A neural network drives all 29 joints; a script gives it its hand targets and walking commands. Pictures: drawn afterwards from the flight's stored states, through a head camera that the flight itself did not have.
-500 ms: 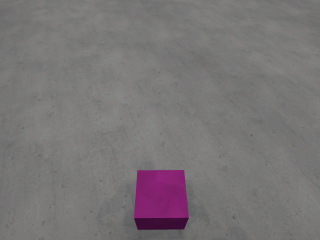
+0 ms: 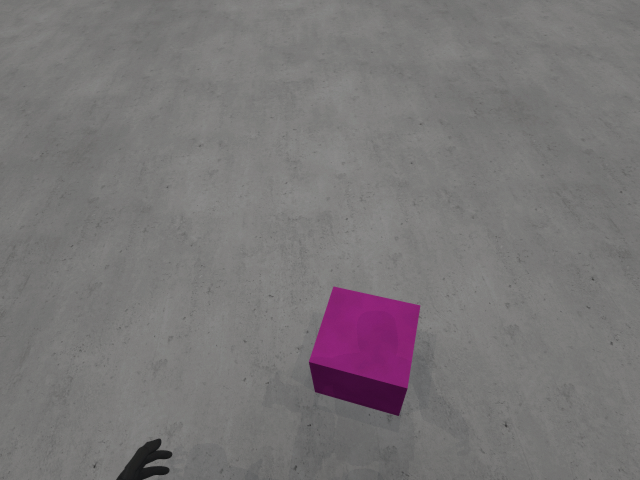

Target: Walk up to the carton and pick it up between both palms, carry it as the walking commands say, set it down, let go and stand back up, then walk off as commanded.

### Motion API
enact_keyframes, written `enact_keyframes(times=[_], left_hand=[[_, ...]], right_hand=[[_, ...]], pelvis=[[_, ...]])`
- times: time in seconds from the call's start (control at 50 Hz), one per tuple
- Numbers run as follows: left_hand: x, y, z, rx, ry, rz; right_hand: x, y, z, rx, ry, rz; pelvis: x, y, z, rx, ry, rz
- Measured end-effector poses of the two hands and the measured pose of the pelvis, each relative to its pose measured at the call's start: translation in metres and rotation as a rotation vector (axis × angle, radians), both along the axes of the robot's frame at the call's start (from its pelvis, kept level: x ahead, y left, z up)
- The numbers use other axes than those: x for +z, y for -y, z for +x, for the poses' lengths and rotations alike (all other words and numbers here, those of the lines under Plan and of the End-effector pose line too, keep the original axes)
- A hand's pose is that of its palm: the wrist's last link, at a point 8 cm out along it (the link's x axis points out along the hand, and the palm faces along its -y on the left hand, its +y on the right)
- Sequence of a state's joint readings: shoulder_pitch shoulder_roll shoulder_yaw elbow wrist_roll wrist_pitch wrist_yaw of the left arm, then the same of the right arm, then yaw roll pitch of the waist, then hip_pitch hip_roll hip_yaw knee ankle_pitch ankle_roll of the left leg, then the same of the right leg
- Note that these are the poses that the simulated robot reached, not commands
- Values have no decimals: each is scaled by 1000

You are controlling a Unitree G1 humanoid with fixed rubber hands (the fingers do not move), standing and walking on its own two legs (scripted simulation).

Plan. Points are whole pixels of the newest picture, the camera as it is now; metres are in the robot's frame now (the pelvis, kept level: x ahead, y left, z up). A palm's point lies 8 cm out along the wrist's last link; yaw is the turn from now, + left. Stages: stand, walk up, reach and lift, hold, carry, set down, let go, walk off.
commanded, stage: walk off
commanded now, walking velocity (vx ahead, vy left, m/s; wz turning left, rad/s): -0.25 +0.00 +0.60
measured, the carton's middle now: (365, 350) +0.59 -0.08 -0.66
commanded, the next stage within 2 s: stand in 0.72 s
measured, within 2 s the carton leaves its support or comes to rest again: neither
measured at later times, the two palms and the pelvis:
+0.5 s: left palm out of the picture -0.14 +0.31 -0.12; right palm out of the picture +0.05 -0.23 -0.09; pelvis -0.14 +0.01 +0.00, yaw +18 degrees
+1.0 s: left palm out of the picture -0.30 +0.22 -0.10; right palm out of the picture -0.05 -0.26 -0.13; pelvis -0.25 -0.06 +0.00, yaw +32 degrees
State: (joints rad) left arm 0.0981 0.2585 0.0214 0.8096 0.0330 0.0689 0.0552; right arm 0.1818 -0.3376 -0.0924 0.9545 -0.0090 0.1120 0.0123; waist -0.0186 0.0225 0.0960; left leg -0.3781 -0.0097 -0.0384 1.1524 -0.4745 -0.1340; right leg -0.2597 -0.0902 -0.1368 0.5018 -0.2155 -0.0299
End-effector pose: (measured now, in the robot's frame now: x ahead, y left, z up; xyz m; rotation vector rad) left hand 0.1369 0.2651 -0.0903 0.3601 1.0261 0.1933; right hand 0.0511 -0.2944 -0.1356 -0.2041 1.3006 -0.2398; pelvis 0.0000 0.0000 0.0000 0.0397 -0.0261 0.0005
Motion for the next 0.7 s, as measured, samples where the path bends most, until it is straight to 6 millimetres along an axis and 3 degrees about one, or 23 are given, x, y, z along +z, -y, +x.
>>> enact_keyframes(times=[0.08, 0.18, 0.26, 0.34, 0.4, 0.48, 0.58, 0.7], left_hand=[[-13, -13, -37, 54, 10, -34], [-44, -49, -113, 175, -32, -82], [-44, -62, -175, 269, -104, -105], [-41, -66, -223, 324, -131, -115], [-39, -62, -249, 362, -136, -120], [-35, -50, -269, 401, -111, -118], [-24, -28, -291, 442, -60, -84], [-5, 4, -352, 499, -76, -1]], right_hand=[[4, -18, -1, 65, 28, -1], [11, -44, -7, 167, 76, -42], [31, -52, -24, 237, 55, -87], [47, -55, -15, 292, 92, -118], [53, -60, -3, 339, 145, -118], [49, -63, 0, 394, 178, -96], [30, -55, -14, 437, 166, -32], [6, -35, -40, 476, 134, 33]], pelvis=[[-5, -7, -25, 60, 5, -11], [-18, -25, -61, 137, 5, -43], [-5, -30, -82, 187, -3, -79], [3, -30, -102, 233, -14, -99], [4, -27, -117, 264, -20, -103], [3, -18, -136, 305, -24, -97], [0, 6, -162, 359, -26, -80], [-2, 40, -190, 435, -26, -34]])
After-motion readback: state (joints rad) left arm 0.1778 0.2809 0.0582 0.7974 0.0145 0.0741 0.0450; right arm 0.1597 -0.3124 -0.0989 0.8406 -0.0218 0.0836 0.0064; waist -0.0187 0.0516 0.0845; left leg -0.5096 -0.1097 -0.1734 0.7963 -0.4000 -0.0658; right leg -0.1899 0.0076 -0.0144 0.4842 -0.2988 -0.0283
